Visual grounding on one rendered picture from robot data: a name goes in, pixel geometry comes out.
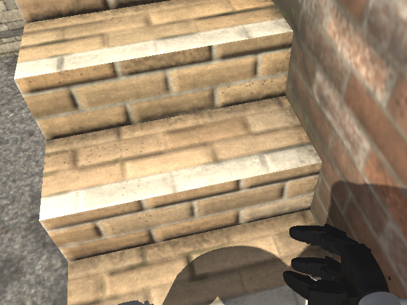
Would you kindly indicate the robot right forearm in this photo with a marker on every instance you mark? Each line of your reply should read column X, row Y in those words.
column 380, row 298

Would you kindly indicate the right robot hand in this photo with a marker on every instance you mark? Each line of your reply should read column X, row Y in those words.
column 344, row 283

